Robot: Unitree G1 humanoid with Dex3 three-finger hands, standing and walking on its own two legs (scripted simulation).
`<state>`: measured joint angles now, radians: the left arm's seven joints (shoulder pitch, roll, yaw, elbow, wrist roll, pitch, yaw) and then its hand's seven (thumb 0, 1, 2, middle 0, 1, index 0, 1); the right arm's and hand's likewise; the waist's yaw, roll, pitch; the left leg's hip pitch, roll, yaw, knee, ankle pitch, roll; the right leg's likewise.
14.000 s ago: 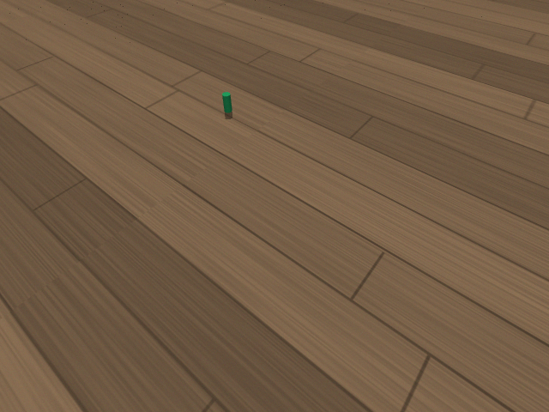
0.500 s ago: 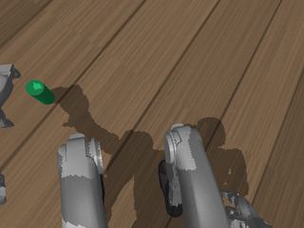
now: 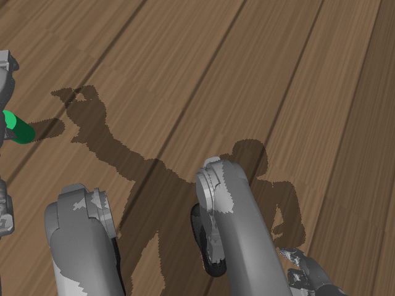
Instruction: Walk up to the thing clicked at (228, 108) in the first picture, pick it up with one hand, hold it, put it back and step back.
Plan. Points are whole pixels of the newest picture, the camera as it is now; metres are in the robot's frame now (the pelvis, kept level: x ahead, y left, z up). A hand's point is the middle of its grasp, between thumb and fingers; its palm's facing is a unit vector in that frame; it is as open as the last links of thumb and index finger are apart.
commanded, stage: approach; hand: left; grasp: from above
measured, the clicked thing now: (14, 128) +0.47 +0.32 -0.28
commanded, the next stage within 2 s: rest palm in 0.76 s
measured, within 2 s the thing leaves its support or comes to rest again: neither
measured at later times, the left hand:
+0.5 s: hand out of the picture +0.42 +0.35 -0.18, palm faces -0.49 -0.12 -0.87, open 13.9 cm
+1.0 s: hand out of the picture +0.47 +0.35 -0.15, palm faces -0.51 -0.10 -0.86, open 13.9 cm
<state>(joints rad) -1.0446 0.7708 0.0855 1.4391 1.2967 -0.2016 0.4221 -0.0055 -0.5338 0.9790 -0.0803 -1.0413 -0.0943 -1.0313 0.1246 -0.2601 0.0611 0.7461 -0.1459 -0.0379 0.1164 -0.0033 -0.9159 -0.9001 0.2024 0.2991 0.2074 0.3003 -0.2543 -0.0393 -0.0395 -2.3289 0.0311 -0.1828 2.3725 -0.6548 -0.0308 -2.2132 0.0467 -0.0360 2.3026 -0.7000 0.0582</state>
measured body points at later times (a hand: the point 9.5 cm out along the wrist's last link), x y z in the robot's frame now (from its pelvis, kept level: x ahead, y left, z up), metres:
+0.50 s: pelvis +0.00 +0.00 -0.01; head +0.25 +0.08 +0.36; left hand +0.45 +0.35 -0.13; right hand +0.05 -0.28 -0.11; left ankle +0.08 +0.14 -0.30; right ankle +0.10 -0.14 -0.30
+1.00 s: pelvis +0.00 +0.01 +0.00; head +0.25 +0.08 +0.37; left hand +0.49 +0.35 -0.10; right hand +0.04 -0.26 -0.10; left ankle +0.08 +0.14 -0.30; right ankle +0.10 -0.14 -0.30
